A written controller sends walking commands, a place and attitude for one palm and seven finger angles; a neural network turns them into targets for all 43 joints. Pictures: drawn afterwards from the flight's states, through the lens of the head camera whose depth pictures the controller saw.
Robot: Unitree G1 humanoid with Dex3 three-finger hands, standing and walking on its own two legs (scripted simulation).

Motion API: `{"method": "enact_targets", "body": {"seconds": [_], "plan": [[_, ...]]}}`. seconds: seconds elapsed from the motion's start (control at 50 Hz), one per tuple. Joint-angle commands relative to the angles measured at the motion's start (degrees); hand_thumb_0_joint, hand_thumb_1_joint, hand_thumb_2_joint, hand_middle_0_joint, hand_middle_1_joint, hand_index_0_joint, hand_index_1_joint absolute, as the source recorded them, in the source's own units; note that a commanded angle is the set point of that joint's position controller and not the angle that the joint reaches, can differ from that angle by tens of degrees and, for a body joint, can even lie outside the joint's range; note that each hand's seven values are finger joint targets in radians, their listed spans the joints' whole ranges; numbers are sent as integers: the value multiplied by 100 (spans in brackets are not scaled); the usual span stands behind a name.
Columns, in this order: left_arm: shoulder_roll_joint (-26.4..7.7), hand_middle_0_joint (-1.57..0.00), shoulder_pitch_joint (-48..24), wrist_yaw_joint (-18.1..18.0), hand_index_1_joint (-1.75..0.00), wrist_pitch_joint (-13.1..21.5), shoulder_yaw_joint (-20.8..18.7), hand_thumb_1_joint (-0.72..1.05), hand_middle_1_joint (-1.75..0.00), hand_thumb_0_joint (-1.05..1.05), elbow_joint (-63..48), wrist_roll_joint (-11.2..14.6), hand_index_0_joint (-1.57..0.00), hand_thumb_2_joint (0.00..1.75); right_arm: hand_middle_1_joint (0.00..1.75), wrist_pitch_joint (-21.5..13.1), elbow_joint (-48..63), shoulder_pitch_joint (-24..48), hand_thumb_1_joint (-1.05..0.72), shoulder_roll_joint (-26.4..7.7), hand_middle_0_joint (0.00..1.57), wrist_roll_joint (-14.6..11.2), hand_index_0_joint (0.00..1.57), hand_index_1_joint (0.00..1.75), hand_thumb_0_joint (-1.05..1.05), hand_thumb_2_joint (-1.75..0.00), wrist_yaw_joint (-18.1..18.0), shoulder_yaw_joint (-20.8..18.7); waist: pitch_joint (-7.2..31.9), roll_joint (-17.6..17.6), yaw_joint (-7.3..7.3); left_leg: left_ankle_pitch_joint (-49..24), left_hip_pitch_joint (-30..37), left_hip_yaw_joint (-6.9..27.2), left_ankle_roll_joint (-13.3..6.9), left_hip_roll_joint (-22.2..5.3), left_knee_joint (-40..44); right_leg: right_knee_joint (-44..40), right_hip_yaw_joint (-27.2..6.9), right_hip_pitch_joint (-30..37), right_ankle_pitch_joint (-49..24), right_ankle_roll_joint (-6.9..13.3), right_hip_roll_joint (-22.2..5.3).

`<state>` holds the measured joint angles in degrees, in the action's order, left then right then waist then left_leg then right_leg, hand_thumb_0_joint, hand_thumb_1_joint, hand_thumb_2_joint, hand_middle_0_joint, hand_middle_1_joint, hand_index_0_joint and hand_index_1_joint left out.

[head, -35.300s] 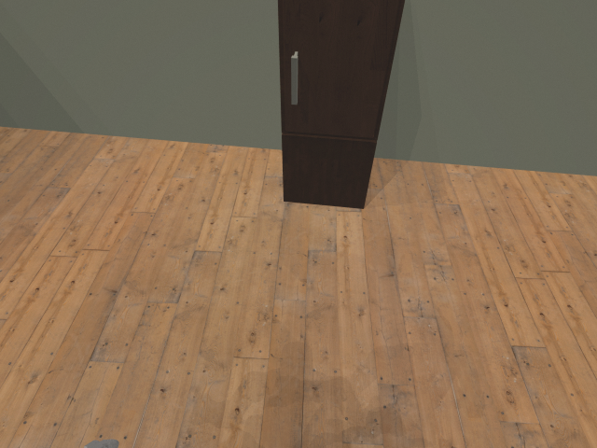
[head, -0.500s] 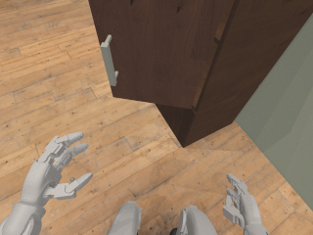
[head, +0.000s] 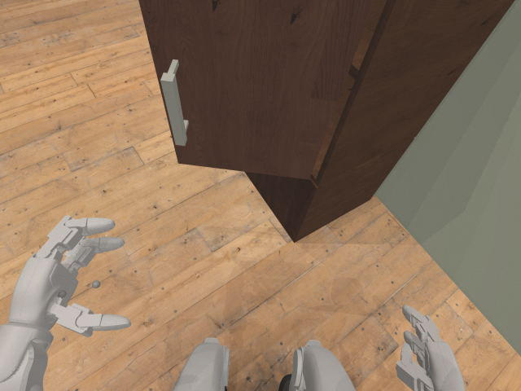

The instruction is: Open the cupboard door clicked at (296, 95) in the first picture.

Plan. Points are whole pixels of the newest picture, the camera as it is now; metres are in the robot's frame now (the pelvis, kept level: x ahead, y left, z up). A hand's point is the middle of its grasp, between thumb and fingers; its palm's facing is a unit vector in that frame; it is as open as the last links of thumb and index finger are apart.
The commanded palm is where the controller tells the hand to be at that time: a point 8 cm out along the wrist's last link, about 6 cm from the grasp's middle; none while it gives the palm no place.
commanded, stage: raise the hand with hooked fingers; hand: left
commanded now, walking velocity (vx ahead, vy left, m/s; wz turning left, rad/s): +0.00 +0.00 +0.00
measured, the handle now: (177, 105) +0.62 +0.21 +0.00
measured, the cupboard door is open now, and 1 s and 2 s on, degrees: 53 53 53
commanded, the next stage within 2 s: move the hooked fingers beside the handle in 0.94 s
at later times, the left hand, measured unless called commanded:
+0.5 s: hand (67, 257) +0.28 +0.29 +0.03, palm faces -0.05 -1.00 -0.06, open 14.0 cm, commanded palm +0.26 +0.33 +0.04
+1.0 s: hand (80, 258) +0.28 +0.27 +0.03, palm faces -0.05 -1.00 -0.06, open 14.0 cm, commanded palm +0.26 +0.31 +0.04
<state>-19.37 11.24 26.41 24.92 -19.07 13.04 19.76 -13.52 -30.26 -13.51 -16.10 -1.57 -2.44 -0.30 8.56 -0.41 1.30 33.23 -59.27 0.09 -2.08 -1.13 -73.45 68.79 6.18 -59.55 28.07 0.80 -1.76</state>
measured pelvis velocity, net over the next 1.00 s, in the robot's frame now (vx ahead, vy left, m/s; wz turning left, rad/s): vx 0.00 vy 0.00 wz -0.01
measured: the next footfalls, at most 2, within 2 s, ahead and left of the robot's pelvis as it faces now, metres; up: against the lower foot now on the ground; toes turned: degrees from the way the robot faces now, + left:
none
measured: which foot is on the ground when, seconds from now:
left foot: down 0.00-1.00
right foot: down 0.00-1.00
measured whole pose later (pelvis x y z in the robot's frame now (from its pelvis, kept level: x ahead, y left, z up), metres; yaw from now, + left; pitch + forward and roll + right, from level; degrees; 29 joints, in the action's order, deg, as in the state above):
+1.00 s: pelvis +0.00 +0.00 +0.00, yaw +0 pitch +21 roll -3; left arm -24.5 1.8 33.5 22.2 -25.3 22.1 21.9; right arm -11.4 -29.4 -13.8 -16.1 -1.9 -2.1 1.8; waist 8.8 0.4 1.2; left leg 33.6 -61.8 0.6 -1.7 -1.6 -74.6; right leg 69.6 6.5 -61.9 28.3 1.2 -1.2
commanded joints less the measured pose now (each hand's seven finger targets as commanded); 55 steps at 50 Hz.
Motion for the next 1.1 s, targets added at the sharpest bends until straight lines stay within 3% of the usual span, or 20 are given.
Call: {"method": "enact_targets", "body": {"seconds": [0.0, 0.14, 0.18, 0.28, 0.3, 0.4, 0.48, 0.54, 0.64, 0.68, 0.76, 0.8, 0.88, 0.92, 1.0, 1.02, 1.08], "plan": [[-1116, -30, -611, 97, -118, 270, -571, -48, -118, 0, -1103, 143, -30, 31, 30, -235, 801, -55, -90, -883, 20, -20, 20, 30, 0, -90, -23, -307, 1604, 718, -85, -1883, 1222, 395, 202, 90, 1350, -692, -181, 983, -778, 121, 287], [-1325, -30, -1017, 308, -120, 126, -747, -50, -120, 0, -923, 201, -30, 30, 30, -188, 848, -51, -90, -922, 20, -25, 20, 30, 0, -90, -11, -271, 1689, 848, -99, -1978, 1284, 462, 283, 84, 1331, -631, -142, 883, -788, 124, 297], [-1406, -30, -1116, 380, -120, 79, -841, -50, -120, 0, -704, 256, -30, 30, 30, -180, 832, -93, -90, -939, 20, -21, 20, 30, 0, -90, -30, -255, 1618, 700, -65, -2043, 1227, 484, 294, 80, 1289, -604, -115, 834, -809, 148, 340], [-1587, -30, -1486, 608, -120, 22, -954, -50, -120, 0, -462, 301, -30, 30, 30, -172, 795, -98, -90, -977, 20, -36, 20, 30, 0, -90, -57, -248, 1731, 741, -59, -2074, 1223, 480, 282, 76, 1222, -581, -139, 779, -819, 151, 336], [-1710, -30, -1576, 645, -120, 38, -1037, -50, -120, 0, -565, 299, -30, 30, 30, -165, 761, -110, -90, -991, 20, -37, 20, 30, 0, -90, -52, -252, 1950, 836, -100, -2253, 1347, 481, 301, 64, 1215, -580, -156, 842, -897, 144, 317], [-1946, -30, -1658, 752, -120, -10, -1279, -50, -120, 0, -266, 373, -30, 30, 30, -139, 739, -145, -90, -1013, 20, -38, 20, 30, 0, -90, -41, -252, 2001, 769, -142, -2322, 1277, 467, 301, 59, 1185, -581, -165, 874, -914, 143, 324], [-1783, -30, -1537, 835, -120, -28, -1129, -50, -120, 0, -207, 427, -30, 30, 30, -147, 810, -142, -90, -1024, 20, -66, 20, 30, 0, -90, -23, -266, 1969, 831, -137, -2198, 1231, 444, 260, 75, 1202, -604, -184, 863, -825, 154, 324], [-1866, -30, -1398, 797, -120, -51, -1202, -50, -120, 0, -231, 405, -30, 30, 30, -125, 806, -187, -90, -1040, 20, -73, 20, 30, 0, -90, 0, -290, 1979, 642, -129, -2163, 1180, 414, 218, 65, 1206, -664, -213, 941, -867, 116, 306], [-1921, -30, -1451, 651, -120, 66, -1292, -50, -120, 0, -317, 399, -30, 30, 30, -106, 809, -182, -90, -1005, 20, -60, 20, 30, 0, -90, 0, -279, 1896, 787, -139, -1954, 1098, 373, 207, 86, 1225, -679, -240, 936, -738, 121, 296], [-1898, -30, -1531, 640, -120, 83, -1265, -50, -120, 0, -234, 424, -30, 30, 30, -98, 824, -198, -90, -996, 20, -57, 20, 30, 0, -90, -19, -262, 1787, 603, -92, -1799, 892, 343, 163, 96, 1177, -693, -262, 1002, -666, 132, 321], [-1886, -30, -1580, 675, -120, 96, -1192, -50, -120, 0, -282, 380, -30, 30, 30, -84, 805, -169, -90, -991, 20, -71, 20, 30, 0, -90, -28, -253, 1854, 777, -90, -1726, 937, 318, 149, 103, 1192, -740, -318, 1057, -660, 117, 286], [-1908, -30, -1543, 714, -120, 95, -1229, -50, -120, 0, -218, 408, -30, 30, 30, -78, 798, -193, -90, -981, 20, -66, 20, 30, 0, -90, -41, -251, 1898, 634, -75, -1774, 887, 282, 120, 95, 1120, -767, -376, 1140, -730, 111, 303], [-1907, -30, -1612, 713, -120, 78, -1203, -50, -120, 0, -240, 401, -30, 30, 30, -79, 831, -174, -90, -970, 20, -60, 20, 30, 0, -90, -45, -232, 1819, 763, -74, -1807, 880, 297, 128, 98, 1108, -699, -329, 1063, -756, 133, 317], [-1875, -30, -1571, 719, -120, 62, -1211, -50, -120, 0, -160, 408, -30, 30, 30, -54, 828, -174, -90, -972, 20, -74, 20, 30, 0, -90, -50, -236, 1807, 554, -59, -1679, 815, 282, 111, 100, 1113, -764, -364, 1119, -695, 96, 299], [-1953, -30, -1674, 721, -120, 81, -1243, -50, -120, 0, -259, 407, -30, 30, 30, -53, 843, -145, -90, -955, 20, -70, 20, 30, 0, -90, -57, -216, 1895, 683, -105, -1751, 854, 271, 118, 103, 1100, -738, -386, 1199, -761, 118, 299], [-1914, -30, -1588, 724, -120, 79, -1231, -50, -120, 0, -234, 399, -30, 30, 30, -51, 853, -158, -90, -949, 20, -72, 20, 30, 0, -90, -59, -224, 1918, 688, -96, -1801, 855, 244, 106, 110, 1074, -740, -401, 1229, -839, 106, 285], [-2019, -30, -2350, 708, -120, 111, -1235, -50, -120, 0, 90, 374, -30, 30, 30, -43, 699, -198, -90, -979, 20, -60, 20, 30, 0, -90, -124, -193, 1688, 534, 71, -1595, 566, 264, 84, 92, 899, -667, -421, 974, -671, 109, 313]]}}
